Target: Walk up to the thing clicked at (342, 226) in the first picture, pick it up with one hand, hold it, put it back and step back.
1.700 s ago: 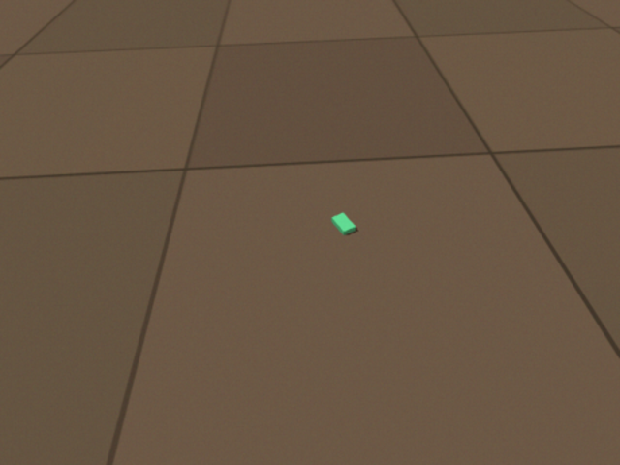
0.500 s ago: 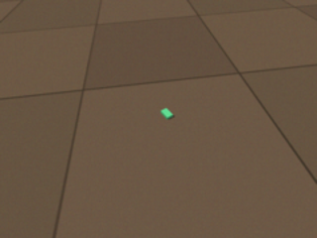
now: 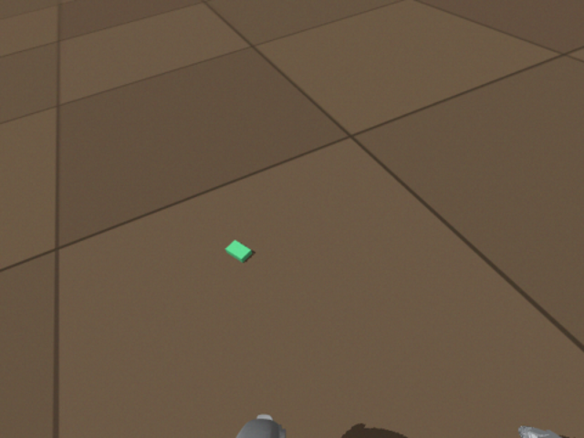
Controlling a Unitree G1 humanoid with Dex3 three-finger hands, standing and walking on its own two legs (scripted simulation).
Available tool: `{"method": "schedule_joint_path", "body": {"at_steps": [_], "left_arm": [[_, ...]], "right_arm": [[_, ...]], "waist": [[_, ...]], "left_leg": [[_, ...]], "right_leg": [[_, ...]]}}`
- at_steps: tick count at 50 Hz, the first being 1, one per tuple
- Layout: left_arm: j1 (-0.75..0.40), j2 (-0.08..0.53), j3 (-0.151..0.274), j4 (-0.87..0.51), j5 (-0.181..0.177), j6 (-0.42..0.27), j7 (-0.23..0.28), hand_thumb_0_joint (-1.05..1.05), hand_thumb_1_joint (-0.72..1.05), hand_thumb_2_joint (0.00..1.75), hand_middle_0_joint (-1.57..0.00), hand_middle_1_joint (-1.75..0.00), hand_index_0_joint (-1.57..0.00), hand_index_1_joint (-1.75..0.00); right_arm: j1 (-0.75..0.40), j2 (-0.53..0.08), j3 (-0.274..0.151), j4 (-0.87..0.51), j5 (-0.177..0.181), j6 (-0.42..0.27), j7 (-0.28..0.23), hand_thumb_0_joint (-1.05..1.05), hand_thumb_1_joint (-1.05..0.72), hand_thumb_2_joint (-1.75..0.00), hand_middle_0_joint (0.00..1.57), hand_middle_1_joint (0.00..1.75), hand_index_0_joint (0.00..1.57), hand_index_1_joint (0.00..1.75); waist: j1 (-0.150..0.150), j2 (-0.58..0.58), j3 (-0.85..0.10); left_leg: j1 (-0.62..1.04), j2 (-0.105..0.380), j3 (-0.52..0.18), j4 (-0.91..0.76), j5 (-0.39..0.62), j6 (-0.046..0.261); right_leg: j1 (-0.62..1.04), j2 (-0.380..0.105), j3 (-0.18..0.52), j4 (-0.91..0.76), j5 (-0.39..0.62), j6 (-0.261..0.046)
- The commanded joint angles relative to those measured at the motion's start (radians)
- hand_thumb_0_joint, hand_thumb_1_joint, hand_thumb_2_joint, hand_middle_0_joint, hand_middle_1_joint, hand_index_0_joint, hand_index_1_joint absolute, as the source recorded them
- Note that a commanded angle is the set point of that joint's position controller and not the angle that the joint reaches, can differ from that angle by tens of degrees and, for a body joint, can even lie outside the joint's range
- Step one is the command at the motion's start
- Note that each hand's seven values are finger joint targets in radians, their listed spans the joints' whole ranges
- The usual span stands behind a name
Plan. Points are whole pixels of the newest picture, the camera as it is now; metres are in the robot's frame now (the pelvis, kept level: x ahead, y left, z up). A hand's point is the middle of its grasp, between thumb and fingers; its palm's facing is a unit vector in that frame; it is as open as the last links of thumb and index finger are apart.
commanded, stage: walk up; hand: left
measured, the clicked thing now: (238, 251) +1.03 +0.42 -0.75
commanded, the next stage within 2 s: none
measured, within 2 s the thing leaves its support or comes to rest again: neither
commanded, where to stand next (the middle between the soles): +0.59 +0.43 m, yaw -35 degrees
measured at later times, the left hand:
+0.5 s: hand (118, 309) +0.39 +0.41 -0.12, palm faces -0.27 -0.81 -0.52, open 7.4 cm
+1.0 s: hand (65, 272) +0.49 +0.59 -0.14, palm faces -0.32 -0.70 -0.64, open 7.4 cm
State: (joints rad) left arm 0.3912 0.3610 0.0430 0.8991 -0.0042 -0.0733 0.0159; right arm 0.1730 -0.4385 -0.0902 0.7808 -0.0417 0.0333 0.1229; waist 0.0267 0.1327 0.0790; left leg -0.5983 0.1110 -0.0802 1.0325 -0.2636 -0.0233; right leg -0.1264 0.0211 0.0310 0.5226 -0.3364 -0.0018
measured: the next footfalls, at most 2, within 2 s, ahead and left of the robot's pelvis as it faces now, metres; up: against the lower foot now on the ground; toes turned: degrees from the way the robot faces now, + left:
left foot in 0.18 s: +0.28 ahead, +0.22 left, +0.00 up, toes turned -2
right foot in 0.58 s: +0.36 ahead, +0.03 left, +0.00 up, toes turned -21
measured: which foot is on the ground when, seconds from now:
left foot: up 0.00-0.16, down 0.18-0.58, up 0.60-1.00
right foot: down 0.00-0.20, up 0.22-0.56, down 0.58-1.00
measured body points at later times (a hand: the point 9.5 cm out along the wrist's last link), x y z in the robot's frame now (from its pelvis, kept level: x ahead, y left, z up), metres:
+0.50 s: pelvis +0.22 +0.14 +0.00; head +0.26 +0.11 +0.44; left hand +0.40 +0.45 -0.09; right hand +0.19 -0.18 -0.12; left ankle +0.23 +0.22 -0.73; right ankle +0.27 +0.02 -0.69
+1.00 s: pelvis +0.35 +0.28 -0.04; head +0.36 +0.24 +0.40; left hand +0.51 +0.62 -0.10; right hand +0.32 -0.09 -0.15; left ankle +0.43 +0.44 -0.72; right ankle +0.32 +0.05 -0.73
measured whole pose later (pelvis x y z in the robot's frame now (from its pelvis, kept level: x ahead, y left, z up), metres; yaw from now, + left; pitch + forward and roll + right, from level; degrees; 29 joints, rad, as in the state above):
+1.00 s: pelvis +0.35 +0.28 -0.04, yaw -21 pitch +0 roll -2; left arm 0.41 0.48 0.08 0.82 0.05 -0.08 0.09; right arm 0.26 -0.54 -0.15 0.68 -0.07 0.10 0.10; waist 0.01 0.13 0.06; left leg -0.50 0.14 -0.05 1.00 -0.49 0.01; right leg -0.50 -0.11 0.10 0.84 -0.36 0.01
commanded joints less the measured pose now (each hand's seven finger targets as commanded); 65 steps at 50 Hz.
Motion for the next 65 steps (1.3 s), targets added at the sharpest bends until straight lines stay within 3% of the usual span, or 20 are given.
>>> {"method": "schedule_joint_path", "body": {"at_steps": [1,5,9,10,11,12,16,23,27,29,31,37,47,50,51,52,54,57,60,65], "left_arm": [[-0.047,0.370,0.104,-0.112,0.002,-0.059,0.031,0.00,0.90,0.90,-0.20,-0.30,-0.20,-0.30],[0.009,0.389,0.109,-0.113,0.013,-0.061,0.049,0.00,0.90,0.90,-0.20,-0.30,-0.20,-0.30],[-0.060,0.358,0.090,-0.152,0.019,-0.047,0.066,0.00,0.90,0.90,-0.20,-0.30,-0.20,-0.30],[0.013,0.263,0.058,-0.145,0.014,-0.047,0.068,0.00,0.90,0.90,-0.20,-0.30,-0.20,-0.30],[0.111,0.197,0.036,-0.140,-0.004,-0.042,0.070,0.00,0.90,0.90,-0.20,-0.30,-0.20,-0.30],[0.131,0.241,0.044,-0.098,-0.013,-0.035,0.083,0.00,0.90,0.90,-0.20,-0.30,-0.20,-0.30],[0.033,0.326,0.068,-0.052,-0.031,-0.028,0.057,0.00,0.90,0.90,-0.20,-0.30,-0.20,-0.30],[-0.013,0.242,0.057,-0.092,-0.022,-0.028,0.058,0.00,0.90,0.90,-0.20,-0.30,-0.20,-0.30],[0.188,0.265,0.092,-0.035,-0.010,-0.033,0.078,0.00,0.90,0.90,-0.20,-0.30,-0.20,-0.30],[0.268,0.388,0.140,-0.041,0.005,-0.030,0.103,0.00,0.90,0.90,-0.20,-0.30,-0.20,-0.30],[0.093,0.425,0.131,-0.138,-0.001,-0.019,0.115,0.00,0.90,0.90,-0.20,-0.30,-0.20,-0.30],[0.001,0.387,0.124,-0.157,0.020,-0.040,0.107,0.00,0.90,0.90,-0.20,-0.30,-0.20,-0.30],[-0.011,0.485,0.160,-0.149,0.056,-0.037,0.107,0.00,0.90,0.90,-0.20,-0.30,-0.20,-0.30],[-0.114,0.440,0.141,-0.152,0.049,-0.022,0.112,0.00,0.90,0.90,-0.20,-0.30,-0.20,-0.30],[-0.092,0.332,0.104,-0.144,0.038,-0.011,0.118,0.00,0.90,0.90,-0.20,-0.30,-0.20,-0.30],[-0.043,0.203,0.054,-0.144,0.032,-0.008,0.124,0.00,0.90,0.90,-0.20,-0.30,-0.20,-0.30],[-0.065,0.327,0.069,-0.121,0.026,-0.013,0.144,0.00,0.90,0.90,-0.20,-0.30,-0.20,-0.30],[-0.027,0.360,0.091,-0.036,-0.021,-0.007,0.121,0.00,0.90,0.90,-0.20,-0.30,-0.20,-0.30],[-0.027,0.288,0.068,-0.043,-0.031,-0.006,0.099,0.00,0.90,0.90,-0.20,-0.30,-0.20,-0.30],[-0.017,0.261,0.063,-0.089,-0.024,-0.004,0.095,0.00,0.90,0.90,-0.20,-0.30,-0.20,-0.30]], "right_arm": [[-0.068,-0.184,-0.067,-0.131,-0.013,-0.011,0.001,0.00,-0.90,-0.90,0.20,0.30,0.20,0.30],[-0.142,-0.164,-0.066,-0.182,-0.016,-0.029,0.010,0.00,-0.90,-0.90,0.20,0.30,0.20,0.30],[0.187,-0.226,-0.118,-0.104,-0.026,-0.034,-0.005,0.00,-0.90,-0.90,0.20,0.30,0.20,0.30],[0.289,-0.279,-0.140,-0.083,-0.036,-0.042,-0.020,0.00,-0.90,-0.90,0.20,0.30,0.20,0.30],[0.236,-0.329,-0.144,-0.107,-0.020,-0.053,-0.033,0.00,-0.90,-0.90,0.20,0.30,0.20,0.30],[0.165,-0.352,-0.153,-0.115,0.012,-0.051,-0.042,0.00,-0.90,-0.90,0.20,0.30,0.20,0.30],[0.057,-0.199,-0.102,-0.156,0.008,-0.048,-0.050,0.00,-0.90,-0.90,0.20,0.30,0.20,0.30],[0.102,-0.171,-0.073,-0.178,-0.022,-0.048,-0.056,0.00,-0.90,-0.90,0.20,0.30,0.20,0.30],[-0.016,-0.145,-0.051,-0.232,-0.016,-0.019,-0.047,0.00,-0.90,-0.90,0.20,0.30,0.20,0.30],[0.088,-0.074,-0.024,-0.233,-0.013,-0.001,-0.047,0.00,-0.90,-0.90,0.20,0.30,0.20,0.30],[0.156,-0.211,-0.069,-0.212,-0.021,0.043,-0.052,0.00,-0.90,-0.90,0.20,0.30,0.20,0.30],[0.151,-0.207,-0.073,-0.153,-0.023,0.057,-0.043,0.00,-0.90,-0.90,0.20,0.30,0.20,0.30],[0.085,-0.216,-0.092,-0.194,-0.025,0.048,-0.024,0.00,-0.90,-0.90,0.20,0.30,0.20,0.30],[0.313,-0.222,-0.115,-0.125,-0.033,0.029,-0.037,0.00,-0.90,-0.90,0.20,0.30,0.20,0.30],[0.394,-0.258,-0.128,-0.090,-0.048,0.017,-0.050,0.00,-0.90,-0.90,0.20,0.30,0.20,0.30],[0.355,-0.325,-0.132,-0.102,-0.048,0.007,-0.061,0.00,-0.90,-0.90,0.20,0.30,0.20,0.30],[0.134,-0.420,-0.134,-0.152,-0.007,-0.003,-0.071,0.00,-0.90,-0.90,0.20,0.30,0.20,0.30],[0.130,-0.253,-0.089,-0.157,-0.023,-0.017,-0.090,0.00,-0.90,-0.90,0.20,0.30,0.20,0.30],[0.178,-0.215,-0.076,-0.127,-0.015,-0.024,-0.095,0.00,-0.90,-0.90,0.20,0.30,0.20,0.30],[0.186,-0.191,-0.071,-0.175,-0.031,-0.002,-0.092,0.00,-0.90,-0.90,0.20,0.30,0.20,0.30]], "waist": [[-0.044,-0.190,0.080],[-0.028,-0.222,0.020],[-0.212,-0.106,-0.168],[-0.254,0.095,-0.200],[-0.183,0.329,-0.219],[-0.134,0.286,-0.239],[-0.102,0.078,-0.085],[-0.106,0.050,-0.077],[0.024,-0.076,-0.160],[0.056,-0.330,-0.204],[-0.006,-0.159,-0.145],[-0.057,-0.203,0.008],[-0.047,-0.332,-0.047],[-0.186,-0.219,-0.144],[-0.231,0.019,-0.115],[-0.196,0.304,-0.034],[-0.101,0.284,0.036],[-0.076,0.068,0.067],[-0.079,0.104,0.032],[-0.079,0.077,-0.060]], "left_leg": [[0.003,0.028,0.004,-0.119,0.122,-0.014],[0.085,0.031,0.023,-0.286,0.157,0.026],[0.566,-0.034,0.062,-0.415,0.067,0.086],[0.698,0.031,-0.067,-0.495,-0.049,0.115],[0.773,0.240,-0.384,-0.636,-0.060,0.123],[0.747,0.298,-0.574,-0.726,-0.181,0.210],[0.421,0.146,-0.105,-0.687,0.066,0.153],[0.487,0.190,0.069,-0.580,0.598,0.279],[0.285,0.073,0.208,-0.302,0.450,0.164],[-0.084,-0.058,0.167,0.025,-0.261,0.064],[-0.104,-0.040,-0.022,0.310,-0.347,-0.010],[-0.033,0.018,-0.018,0.261,-0.128,0.009],[0.066,0.023,0.052,-0.006,-0.269,0.027],[0.390,-0.023,0.088,-0.304,-0.223,0.047],[0.474,-0.018,-0.031,-0.495,-0.349,0.041],[0.425,0.176,-0.327,-0.630,-0.306,0.007],[0.314,0.297,-0.618,-0.810,-0.307,0.151],[0.358,0.132,-0.174,-0.564,0.229,0.067],[0.449,0.087,-0.045,-0.504,0.631,0.103],[0.490,0.077,0.035,-0.457,0.622,0.141]], "right_leg": [[-0.177,-0.185,0.206,-0.249,0.061,-0.172],[-0.108,-0.192,0.149,-0.107,0.398,-0.147],[-0.251,-0.169,0.116,0.311,0.456,-0.096],[-0.395,-0.074,0.071,0.589,0.244,-0.052],[-0.578,0.057,0.005,0.729,-0.229,-0.033],[-0.614,0.012,0.046,0.824,-0.216,-0.065],[-0.464,-0.089,0.023,0.710,-0.020,-0.051],[-0.391,-0.099,-0.103,0.309,-0.007,-0.020],[0.030,-0.041,-0.136,0.021,0.338,-0.044],[0.310,-0.259,0.290,-0.067,0.210,-0.140],[0.065,-0.494,0.668,-0.193,-0.163,-0.321],[-0.282,-0.282,0.298,-0.140,-0.140,-0.213],[-0.365,-0.241,0.284,-0.021,-0.275,-0.207],[-0.482,-0.217,0.190,0.256,-0.082,-0.139],[-0.626,-0.082,0.089,0.557,-0.073,-0.075],[-0.840,0.082,0.012,0.808,-0.318,-0.031],[-0.799,-0.011,0.069,0.880,-0.240,-0.065],[-0.692,-0.041,0.060,0.754,-0.072,-0.049],[-0.563,-0.023,-0.026,0.572,-0.080,-0.040],[-0.348,-0.011,-0.132,0.246,0.017,-0.044]]}}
